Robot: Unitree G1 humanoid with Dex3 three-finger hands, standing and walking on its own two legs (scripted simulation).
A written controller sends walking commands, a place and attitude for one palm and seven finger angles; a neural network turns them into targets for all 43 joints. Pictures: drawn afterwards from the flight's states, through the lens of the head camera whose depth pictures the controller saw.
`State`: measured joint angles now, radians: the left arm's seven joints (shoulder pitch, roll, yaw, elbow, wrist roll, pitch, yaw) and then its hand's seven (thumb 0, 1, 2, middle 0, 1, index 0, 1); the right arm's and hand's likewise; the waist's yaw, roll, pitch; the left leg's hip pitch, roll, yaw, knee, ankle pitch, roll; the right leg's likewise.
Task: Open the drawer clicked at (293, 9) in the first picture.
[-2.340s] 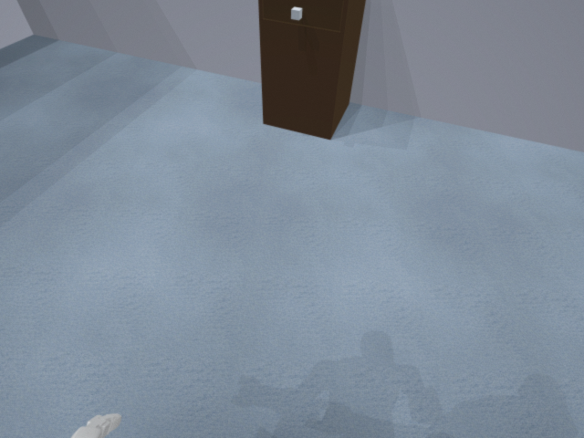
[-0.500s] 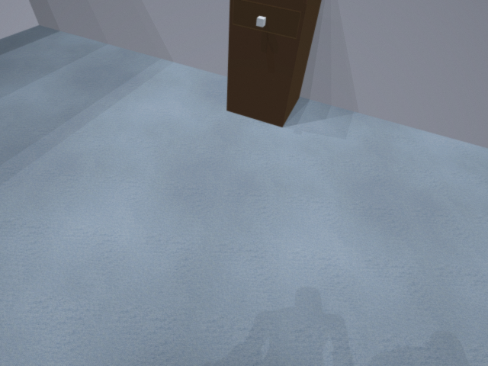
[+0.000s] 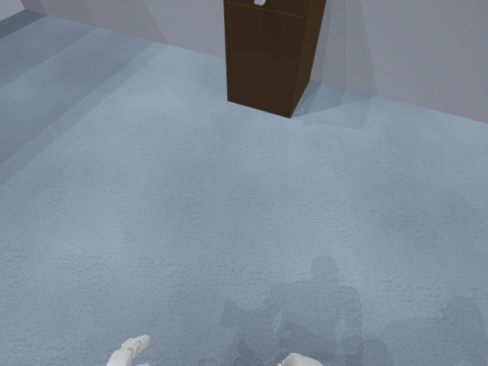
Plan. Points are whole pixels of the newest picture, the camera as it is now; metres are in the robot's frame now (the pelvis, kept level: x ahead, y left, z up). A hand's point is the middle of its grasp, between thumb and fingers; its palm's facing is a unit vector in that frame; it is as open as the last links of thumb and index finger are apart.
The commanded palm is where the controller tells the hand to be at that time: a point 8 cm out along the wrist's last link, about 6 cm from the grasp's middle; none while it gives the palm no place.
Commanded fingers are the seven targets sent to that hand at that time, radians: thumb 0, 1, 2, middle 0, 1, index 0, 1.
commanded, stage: walk to a spot facing it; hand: left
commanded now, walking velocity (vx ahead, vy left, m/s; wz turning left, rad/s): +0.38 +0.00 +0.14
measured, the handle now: out of the picture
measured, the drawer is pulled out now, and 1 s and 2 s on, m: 0.00 0.00 0.00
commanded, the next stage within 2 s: turn to face it in 1.56 s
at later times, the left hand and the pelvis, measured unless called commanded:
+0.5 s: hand (126, 352) +0.17 +0.23 -0.16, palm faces +0.12 -0.98 -0.13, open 7.3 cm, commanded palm none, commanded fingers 0.00 0.90 0.90 -0.20 -0.30 -0.20 -0.30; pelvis +0.22 +0.06 +0.02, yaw +2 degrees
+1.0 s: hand (176, 192) +0.52 +0.18 -0.14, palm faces +0.05 -0.98 -0.20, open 7.3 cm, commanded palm none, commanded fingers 0.00 0.90 0.90 -0.20 -0.30 -0.20 -0.30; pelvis +0.43 +0.00 +0.01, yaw +2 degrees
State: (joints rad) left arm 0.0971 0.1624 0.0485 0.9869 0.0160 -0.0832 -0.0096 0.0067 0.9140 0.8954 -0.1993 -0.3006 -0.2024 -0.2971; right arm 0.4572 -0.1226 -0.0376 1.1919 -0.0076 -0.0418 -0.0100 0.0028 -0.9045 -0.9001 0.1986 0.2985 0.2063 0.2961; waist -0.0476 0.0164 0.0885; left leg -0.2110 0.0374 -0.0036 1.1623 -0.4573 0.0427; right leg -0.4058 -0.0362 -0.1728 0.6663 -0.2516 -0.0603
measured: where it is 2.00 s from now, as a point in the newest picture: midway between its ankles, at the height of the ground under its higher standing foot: (230, 228)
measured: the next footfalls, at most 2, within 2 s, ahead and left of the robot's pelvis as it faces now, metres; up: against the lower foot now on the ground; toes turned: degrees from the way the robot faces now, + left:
left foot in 0.34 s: +0.30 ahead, +0.15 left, +0.00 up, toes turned +13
right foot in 0.88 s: +0.52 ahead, -0.10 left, +0.00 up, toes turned -8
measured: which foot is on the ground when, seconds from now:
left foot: up 0.00-0.32, down 0.34-0.88, up 0.90-1.00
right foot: down 0.00-0.36, up 0.38-0.86, down 0.88-1.00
